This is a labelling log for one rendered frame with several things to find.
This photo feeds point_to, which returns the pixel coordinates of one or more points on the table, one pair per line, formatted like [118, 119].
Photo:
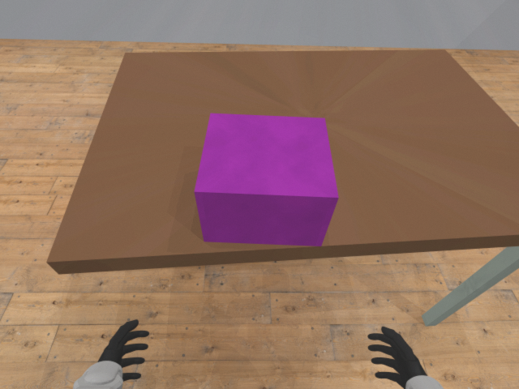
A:
[424, 160]

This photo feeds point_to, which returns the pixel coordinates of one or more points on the robot right hand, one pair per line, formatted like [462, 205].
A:
[404, 362]

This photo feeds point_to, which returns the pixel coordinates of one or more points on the carton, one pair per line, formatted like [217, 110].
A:
[266, 180]

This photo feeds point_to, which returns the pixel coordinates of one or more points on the robot left hand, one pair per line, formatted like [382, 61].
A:
[117, 348]

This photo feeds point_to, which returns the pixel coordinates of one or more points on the left robot forearm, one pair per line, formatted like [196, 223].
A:
[101, 375]

